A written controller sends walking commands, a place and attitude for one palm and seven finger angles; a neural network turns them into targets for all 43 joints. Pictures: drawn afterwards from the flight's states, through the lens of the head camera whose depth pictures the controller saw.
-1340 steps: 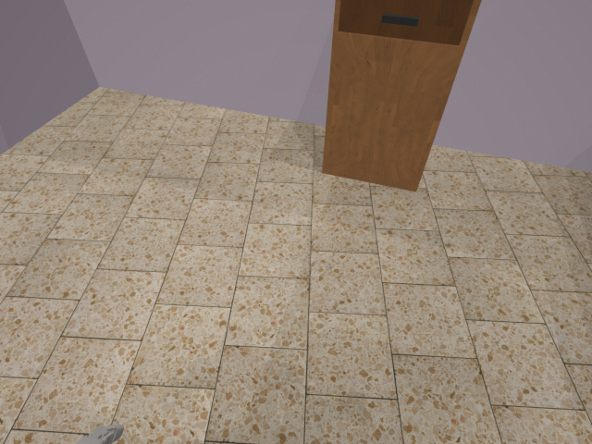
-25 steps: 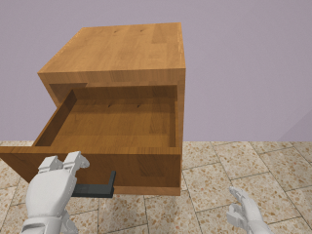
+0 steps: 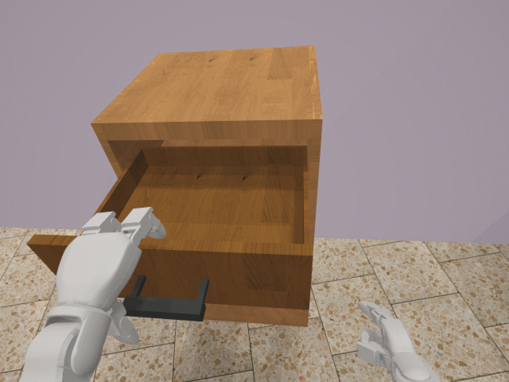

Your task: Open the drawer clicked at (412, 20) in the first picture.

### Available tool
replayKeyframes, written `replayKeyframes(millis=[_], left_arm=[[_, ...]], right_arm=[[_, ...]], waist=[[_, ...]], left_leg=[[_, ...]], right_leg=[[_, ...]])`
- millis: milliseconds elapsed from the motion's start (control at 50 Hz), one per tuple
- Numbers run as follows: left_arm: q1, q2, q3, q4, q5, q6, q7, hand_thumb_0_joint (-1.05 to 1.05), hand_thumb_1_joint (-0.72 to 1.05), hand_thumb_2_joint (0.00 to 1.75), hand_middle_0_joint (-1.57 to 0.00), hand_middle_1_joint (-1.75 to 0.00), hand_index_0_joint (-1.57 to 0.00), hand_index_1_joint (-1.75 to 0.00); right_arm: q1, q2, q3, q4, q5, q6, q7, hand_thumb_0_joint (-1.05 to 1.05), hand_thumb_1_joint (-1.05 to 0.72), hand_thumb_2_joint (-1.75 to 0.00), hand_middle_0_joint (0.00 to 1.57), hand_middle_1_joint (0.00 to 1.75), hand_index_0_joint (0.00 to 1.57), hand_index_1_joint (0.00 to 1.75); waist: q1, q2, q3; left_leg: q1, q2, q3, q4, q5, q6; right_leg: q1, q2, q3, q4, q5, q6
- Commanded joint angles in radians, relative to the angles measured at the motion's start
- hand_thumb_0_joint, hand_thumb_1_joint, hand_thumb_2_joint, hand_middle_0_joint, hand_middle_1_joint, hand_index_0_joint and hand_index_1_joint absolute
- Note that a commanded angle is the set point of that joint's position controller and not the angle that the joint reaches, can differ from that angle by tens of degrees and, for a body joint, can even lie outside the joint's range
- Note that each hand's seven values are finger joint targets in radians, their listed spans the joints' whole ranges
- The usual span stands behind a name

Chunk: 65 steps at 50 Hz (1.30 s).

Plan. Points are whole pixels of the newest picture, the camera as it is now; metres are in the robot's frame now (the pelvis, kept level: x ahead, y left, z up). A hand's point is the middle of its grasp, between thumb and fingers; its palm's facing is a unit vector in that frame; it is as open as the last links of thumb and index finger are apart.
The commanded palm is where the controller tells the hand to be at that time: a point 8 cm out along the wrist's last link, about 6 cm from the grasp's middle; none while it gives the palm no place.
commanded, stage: lift the hand off the handle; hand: left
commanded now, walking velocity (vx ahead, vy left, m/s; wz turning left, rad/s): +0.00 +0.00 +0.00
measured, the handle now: (168, 295) +0.22 +0.20 +0.03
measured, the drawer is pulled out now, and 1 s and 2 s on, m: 0.29 0.29 0.29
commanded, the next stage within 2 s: draw the hand back to the body in 0.38 s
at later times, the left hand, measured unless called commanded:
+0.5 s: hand (121, 255) +0.19 +0.21 +0.18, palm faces +0.17 -0.11 -0.98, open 13.9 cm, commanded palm +0.14 +0.21 +0.23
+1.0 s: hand (110, 267) +0.18 +0.22 +0.17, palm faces +0.16 -0.06 -0.99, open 13.8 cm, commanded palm +0.13 +0.22 +0.23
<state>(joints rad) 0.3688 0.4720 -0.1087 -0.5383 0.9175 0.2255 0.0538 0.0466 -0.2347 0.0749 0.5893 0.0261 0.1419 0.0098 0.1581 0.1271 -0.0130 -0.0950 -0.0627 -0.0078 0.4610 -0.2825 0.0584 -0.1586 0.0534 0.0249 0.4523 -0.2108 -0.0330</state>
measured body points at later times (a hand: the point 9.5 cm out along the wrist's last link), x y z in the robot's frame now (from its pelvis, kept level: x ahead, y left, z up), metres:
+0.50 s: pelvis -0.01 -0.02 +0.00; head -0.03 -0.08 +0.44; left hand +0.18 +0.21 +0.23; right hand +0.24 -0.21 -0.08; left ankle -0.02 +0.08 -0.74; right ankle +0.03 -0.10 -0.74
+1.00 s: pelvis -0.01 -0.02 +0.00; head -0.03 -0.08 +0.44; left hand +0.16 +0.22 +0.23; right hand +0.24 -0.21 -0.08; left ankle -0.02 +0.08 -0.74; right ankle +0.03 -0.10 -0.74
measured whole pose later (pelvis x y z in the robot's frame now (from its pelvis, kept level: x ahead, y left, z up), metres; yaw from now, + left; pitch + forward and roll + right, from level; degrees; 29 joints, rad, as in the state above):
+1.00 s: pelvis -0.01 -0.02 +0.00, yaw +1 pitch -4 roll +0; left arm 0.40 0.61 0.11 -0.62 0.76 0.20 -0.08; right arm 0.07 -0.28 0.07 0.57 0.05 0.11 -0.01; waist 0.11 0.13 -0.02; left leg -0.15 -0.05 -0.03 0.50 -0.28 0.03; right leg -0.21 0.07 -0.01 0.49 -0.22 -0.06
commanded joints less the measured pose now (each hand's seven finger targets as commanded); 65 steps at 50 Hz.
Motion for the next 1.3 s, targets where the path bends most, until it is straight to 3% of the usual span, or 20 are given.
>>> replayKeyframes(millis=[0,20,120,280,320,380,440,580,780,900,960,980,1000,1060,1080,1100,1140,1180,1200,1280], left_arm=[[-0.190,0.132,0.141,-0.254,-0.001,0.023,0.018,0.00,-0.50,0.30,-0.30,-1.20,-0.30,-1.20],[-0.175,0.135,0.139,-0.209,-0.017,0.036,0.000,0.00,-0.50,0.30,-0.30,-1.20,-0.30,-1.20],[-0.185,0.166,0.177,-0.210,-0.063,0.087,-0.064,0.00,-0.50,0.30,-0.30,-1.20,-0.30,-1.20],[-0.285,0.306,0.307,-0.274,-0.078,0.097,-0.075,0.00,-0.50,0.30,-0.30,-1.20,-0.30,-1.20],[-0.215,0.239,0.246,-0.211,-0.083,0.095,-0.100,0.00,-0.50,0.30,-0.30,-1.20,-0.30,-1.20],[-0.180,0.282,0.305,-0.250,-0.136,0.096,-0.119,0.00,-0.50,0.30,-0.30,-1.20,-0.30,-1.20],[-0.171,0.281,0.293,-0.257,-0.121,0.078,-0.131,0.00,-0.50,0.30,-0.30,-1.20,-0.30,-1.20],[-0.205,0.364,0.392,-0.275,-0.134,0.005,-0.079,0.00,-0.50,0.30,-0.30,-1.20,-0.30,-1.20],[-0.158,0.324,0.373,-0.239,-0.170,-0.003,-0.093,0.00,-0.50,0.30,-0.30,-1.20,-0.30,-1.20],[-0.122,0.354,0.403,-0.257,-0.138,-0.025,-0.086,0.00,-0.50,0.30,-0.30,-1.20,-0.30,-1.20],[-0.065,0.340,0.406,-0.267,-0.151,-0.043,-0.076,0.00,-0.50,0.30,-0.30,-1.20,-0.30,-1.20],[-0.072,0.369,0.446,-0.292,-0.179,-0.044,-0.068,0.00,-0.50,0.30,-0.30,-1.20,-0.30,-1.20],[-0.084,0.355,0.429,-0.288,-0.164,-0.042,-0.068,0.00,-0.50,0.30,-0.30,-1.20,-0.30,-1.20],[-0.058,0.345,0.425,-0.232,-0.162,-0.044,-0.068,0.00,-0.50,0.30,-0.30,-1.20,-0.30,-1.20],[-0.234,0.013,0.436,-0.388,-0.877,-0.202,-0.021,0.00,-0.47,0.32,-0.30,-1.18,-0.30,-1.18],[-0.002,0.092,0.510,-0.130,-0.891,-0.255,0.023,0.00,-0.43,0.33,-0.29,-1.15,-0.29,-1.15],[0.067,0.058,0.519,-0.214,-0.963,-0.300,0.032,0.00,-0.36,0.36,-0.29,-1.11,-0.29,-1.11],[-0.056,0.147,0.585,-0.351,-0.986,-0.368,0.064,0.00,-0.29,0.39,-0.29,-1.07,-0.29,-1.07],[-0.078,0.090,0.534,-0.408,-0.984,-0.396,0.072,0.00,-0.26,0.40,-0.28,-1.04,-0.28,-1.04],[-0.005,0.062,0.523,-0.348,-0.988,-0.414,0.084,0.00,-0.12,0.47,-0.27,-0.95,-0.27,-0.95]], right_arm=[[-0.246,-0.085,-0.035,-0.196,0.009,-0.050,0.010,0.00,-0.90,-0.90,0.20,0.30,0.20,0.30],[-0.256,-0.086,-0.043,-0.176,0.018,-0.040,0.014,0.00,-0.90,-0.90,0.20,0.30,0.20,0.30],[-0.271,-0.090,-0.039,-0.196,0.030,-0.014,0.025,0.00,-0.90,-0.90,0.20,0.30,0.20,0.30],[-0.300,-0.110,-0.035,-0.220,0.041,-0.022,0.013,0.00,-0.90,-0.90,0.20,0.30,0.20,0.30],[-0.267,-0.094,-0.036,-0.201,0.033,-0.022,0.019,0.00,-0.90,-0.90,0.20,0.30,0.20,0.30],[-0.287,-0.119,-0.040,-0.220,0.052,-0.029,0.016,0.00,-0.90,-0.90,0.20,0.30,0.20,0.30],[-0.249,-0.112,-0.037,-0.218,0.035,-0.029,0.016,0.00,-0.90,-0.90,0.20,0.30,0.20,0.30],[-0.242,-0.120,-0.034,-0.218,0.033,-0.069,-0.013,0.00,-0.90,-0.90,0.20,0.30,0.20,0.30],[-0.240,-0.118,-0.041,-0.210,0.037,-0.093,-0.013,0.00,-0.90,-0.90,0.20,0.30,0.20,0.30],[-0.203,-0.109,-0.031,-0.221,0.018,-0.094,-0.016,0.00,-0.90,-0.90,0.20,0.30,0.20,0.30],[-0.190,-0.117,-0.042,-0.221,0.018,-0.091,-0.014,0.00,-0.90,-0.90,0.20,0.30,0.20,0.30],[-0.216,-0.127,-0.041,-0.224,0.035,-0.100,-0.016,0.00,-0.90,-0.90,0.20,0.30,0.20,0.30],[-0.188,-0.112,-0.035,-0.227,0.019,-0.097,-0.015,0.00,-0.90,-0.90,0.20,0.30,0.20,0.30],[-0.175,-0.119,-0.046,-0.212,0.021,-0.092,-0.015,0.00,-0.90,-0.90,0.20,0.30,0.20,0.30],[-0.125,-0.042,-0.054,-0.261,0.018,-0.183,-0.041,0.00,-0.90,-0.90,0.20,0.30,0.20,0.30],[-0.058,-0.056,-0.045,-0.192,-0.003,-0.234,-0.060,0.00,-0.90,-0.90,0.20,0.30,0.20,0.30],[-0.054,-0.062,-0.055,-0.188,0.003,-0.249,-0.073,0.00,-0.90,-0.90,0.20,0.30,0.20,0.30],[-0.062,-0.079,-0.059,-0.183,0.001,-0.296,-0.092,0.00,-0.90,-0.90,0.20,0.30,0.20,0.30],[-0.050,-0.057,-0.049,-0.191,-0.011,-0.319,-0.092,0.00,-0.90,-0.90,0.20,0.30,0.20,0.30],[-0.022,-0.062,-0.051,-0.152,-0.011,-0.359,-0.086,0.00,-0.90,-0.90,0.20,0.30,0.20,0.30]], waist=[[-0.019,-0.064,-0.129],[-0.036,-0.067,-0.058],[-0.036,-0.104,-0.053],[-0.031,-0.011,-0.134],[-0.038,-0.083,-0.092],[-0.047,-0.056,-0.093],[-0.043,-0.115,-0.099],[-0.042,-0.060,-0.108],[-0.055,-0.071,-0.064],[-0.028,-0.079,-0.148],[-0.033,-0.100,-0.098],[-0.043,-0.040,-0.093],[-0.028,-0.065,-0.137],[-0.040,-0.099,-0.060],[-0.140,-0.144,0.027],[-0.121,-0.238,0.043],[-0.105,-0.239,0.012],[-0.101,-0.070,-0.081],[-0.095,-0.008,-0.128],[-0.098,0.051,-0.031]], left_leg=[[-0.083,0.076,-0.049,-0.109,0.254,-0.035],[-0.092,0.078,-0.046,-0.122,0.249,-0.041],[-0.141,0.079,-0.028,-0.133,0.200,-0.031],[-0.146,0.079,-0.035,-0.101,0.167,-0.023],[-0.134,0.062,-0.027,-0.095,0.203,-0.028],[-0.145,0.072,-0.024,-0.079,0.169,-0.029],[-0.147,0.059,-0.015,-0.070,0.179,-0.027],[-0.112,0.058,-0.027,-0.035,0.125,-0.029],[-0.135,0.054,-0.030,-0.034,0.110,-0.032],[-0.135,0.046,-0.021,-0.025,0.145,-0.030],[-0.133,0.048,-0.025,-0.027,0.163,-0.032],[-0.131,0.059,-0.031,-0.024,0.140,-0.035],[-0.134,0.049,-0.026,-0.023,0.154,-0.033],[-0.143,0.051,-0.028,-0.033,0.134,-0.033],[-0.056,0.069,-0.042,-0.014,0.039,-0.013],[-0.074,0.085,-0.053,-0.039,-0.018,-0.017],[-0.080,0.086,-0.056,-0.058,0.009,-0.023],[-0.048,0.085,-0.044,-0.047,0.025,-0.032],[-0.040,0.075,-0.045,-0.055,0.051,-0.033],[-0.080,0.083,-0.054,-0.063,0.144,-0.049]], right_leg=[[0.132,-0.027,0.029,-0.047,0.106,-0.008],[0.100,-0.021,0.037,-0.062,0.100,-0.009],[0.140,-0.027,0.029,-0.053,0.089,0.006],[0.164,-0.033,0.070,-0.046,0.071,0.002],[0.125,-0.041,0.063,-0.061,0.069,0.004],[0.114,-0.043,0.069,-0.058,0.082,0.010],[0.107,-0.055,0.058,-0.062,0.056,0.019],[0.059,-0.056,0.094,-0.092,-0.035,0.010],[0.025,-0.060,0.075,-0.086,-0.037,0.013],[0.081,-0.073,0.051,-0.058,-0.008,0.017],[0.044,-0.068,0.044,-0.062,0.026,0.018],[0.032,-0.060,0.063,-0.067,0.018,0.010],[0.067,-0.071,0.042,-0.053,0.016,0.015],[0.008,-0.064,0.037,-0.068,-0.024,0.016],[-0.061,-0.047,0.006,-0.120,-0.038,-0.003],[-0.041,-0.043,-0.008,-0.103,-0.098,-0.001],[-0.009,-0.059,-0.020,-0.112,-0.090,0.006],[0.027,-0.072,0.007,-0.094,-0.064,0.006],[0.060,-0.078,-0.007,-0.084,-0.043,-0.001],[0.048,-0.071,-0.021,-0.073,0.060,-0.017]])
